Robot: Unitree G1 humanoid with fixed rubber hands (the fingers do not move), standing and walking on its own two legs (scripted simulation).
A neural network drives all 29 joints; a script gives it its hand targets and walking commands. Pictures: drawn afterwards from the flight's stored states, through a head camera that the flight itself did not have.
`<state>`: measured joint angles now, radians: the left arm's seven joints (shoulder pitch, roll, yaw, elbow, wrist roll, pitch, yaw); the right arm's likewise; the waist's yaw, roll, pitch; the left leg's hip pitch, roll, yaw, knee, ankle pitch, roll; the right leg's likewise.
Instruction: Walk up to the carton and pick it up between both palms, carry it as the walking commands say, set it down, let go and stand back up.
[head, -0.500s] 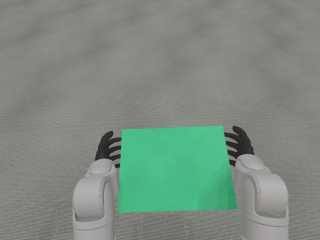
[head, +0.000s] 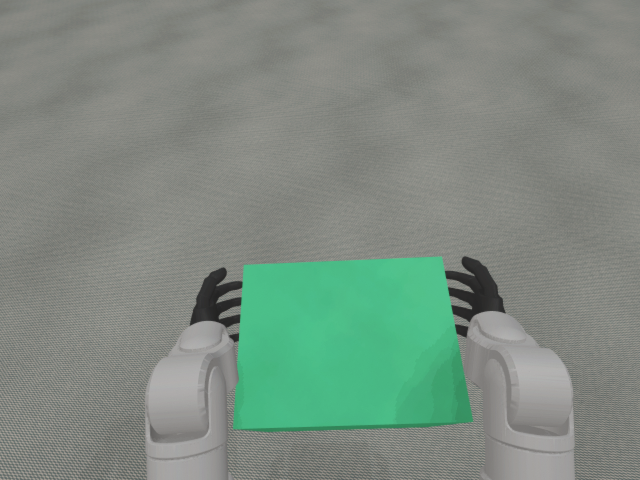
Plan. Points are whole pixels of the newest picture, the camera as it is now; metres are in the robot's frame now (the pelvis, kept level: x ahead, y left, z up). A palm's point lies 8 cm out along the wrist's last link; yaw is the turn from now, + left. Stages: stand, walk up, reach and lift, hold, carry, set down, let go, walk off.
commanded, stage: carry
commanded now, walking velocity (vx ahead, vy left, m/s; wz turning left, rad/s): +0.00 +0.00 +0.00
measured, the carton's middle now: (344, 354) +0.28 -0.01 +0.01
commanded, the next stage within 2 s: none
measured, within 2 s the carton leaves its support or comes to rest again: neither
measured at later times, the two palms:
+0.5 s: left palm (217, 300) +0.33 +0.15 +0.07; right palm (457, 297) +0.32 -0.15 +0.07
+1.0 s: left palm (227, 290) +0.34 +0.14 +0.08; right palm (468, 285) +0.33 -0.16 +0.08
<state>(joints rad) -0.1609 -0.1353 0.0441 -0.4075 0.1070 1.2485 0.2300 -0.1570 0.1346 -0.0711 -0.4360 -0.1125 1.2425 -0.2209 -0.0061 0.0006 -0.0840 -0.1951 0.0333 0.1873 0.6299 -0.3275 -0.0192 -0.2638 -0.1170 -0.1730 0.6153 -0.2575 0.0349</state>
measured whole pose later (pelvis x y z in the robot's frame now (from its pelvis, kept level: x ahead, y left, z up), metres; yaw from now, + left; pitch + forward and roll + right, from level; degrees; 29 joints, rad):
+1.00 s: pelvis +0.07 +0.00 -0.01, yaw -1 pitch +4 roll +0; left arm -0.17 -0.14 0.06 -0.32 0.11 1.19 0.22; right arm -0.17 0.14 -0.09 -0.35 -0.12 1.19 -0.20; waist 0.00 0.00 -0.10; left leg -0.27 0.03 0.12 0.64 -0.39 0.01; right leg -0.24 -0.09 -0.18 0.62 -0.39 0.03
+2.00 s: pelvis +0.06 +0.00 -0.02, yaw -2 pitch +3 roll +0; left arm -0.21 -0.14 0.07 -0.33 0.13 1.30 0.22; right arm -0.19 0.14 -0.09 -0.37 -0.14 1.28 -0.22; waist 0.01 -0.02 -0.16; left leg -0.24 0.02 0.14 0.62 -0.43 0.02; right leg -0.23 -0.11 -0.17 0.63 -0.44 0.03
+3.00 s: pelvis +0.52 -0.03 -0.01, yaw +0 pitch +4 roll -1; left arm -0.22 -0.14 0.05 -0.37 0.10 1.28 0.23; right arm -0.20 0.14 -0.11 -0.45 -0.13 1.28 -0.22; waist 0.01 0.05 -0.09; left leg -0.23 0.09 0.10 0.83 -0.44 -0.03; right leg -0.37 -0.06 -0.20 0.49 -0.16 -0.03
